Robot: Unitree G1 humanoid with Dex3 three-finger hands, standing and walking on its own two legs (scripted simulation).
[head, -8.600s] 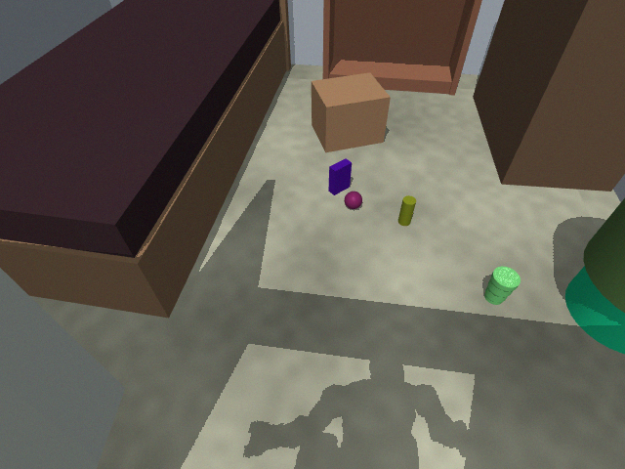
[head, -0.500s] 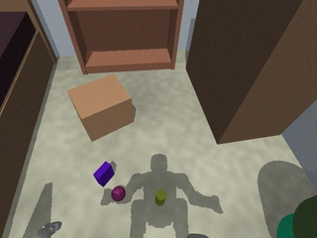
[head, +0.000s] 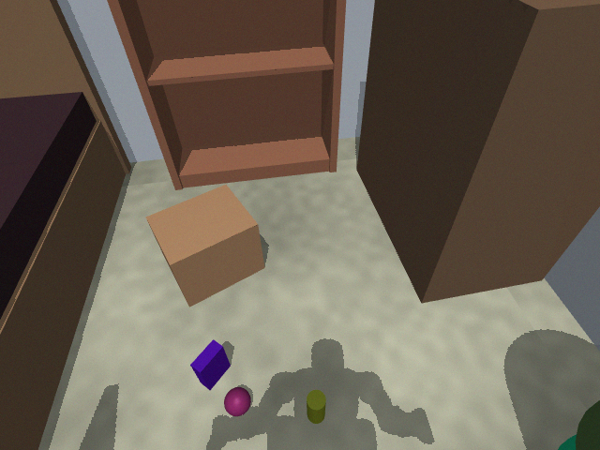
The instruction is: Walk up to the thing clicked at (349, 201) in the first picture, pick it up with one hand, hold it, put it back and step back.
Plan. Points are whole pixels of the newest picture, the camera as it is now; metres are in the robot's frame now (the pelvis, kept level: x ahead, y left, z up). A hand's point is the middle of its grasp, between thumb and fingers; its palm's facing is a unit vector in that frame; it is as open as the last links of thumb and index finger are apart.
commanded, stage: walk up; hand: left
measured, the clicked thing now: (237, 401) +0.43 +0.24 -0.73
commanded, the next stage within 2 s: none
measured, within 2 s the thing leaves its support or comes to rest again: neither
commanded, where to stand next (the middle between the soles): +0.05 +0.01 m, yaw +1 degrees
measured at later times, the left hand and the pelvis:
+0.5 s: hand out of the picture +0.12 +0.24 -0.15, palm faces -0.01 -0.94 -0.34, open 7.4 cm; pelvis +0.02 -0.01 +0.00, yaw -1 degrees
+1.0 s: hand out of the picture +0.10 +0.25 -0.15, palm faces -0.02 -0.94 -0.35, open 7.4 cm; pelvis +0.01 -0.01 +0.00, yaw -2 degrees
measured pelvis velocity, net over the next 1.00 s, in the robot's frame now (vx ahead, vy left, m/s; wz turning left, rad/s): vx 0.01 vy -0.01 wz -0.03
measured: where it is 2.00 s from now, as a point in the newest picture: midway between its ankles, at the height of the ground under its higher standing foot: outside the picture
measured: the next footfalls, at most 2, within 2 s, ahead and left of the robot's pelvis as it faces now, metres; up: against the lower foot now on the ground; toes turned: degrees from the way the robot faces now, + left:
left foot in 1.80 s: +0.06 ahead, +0.13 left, +0.00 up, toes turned +0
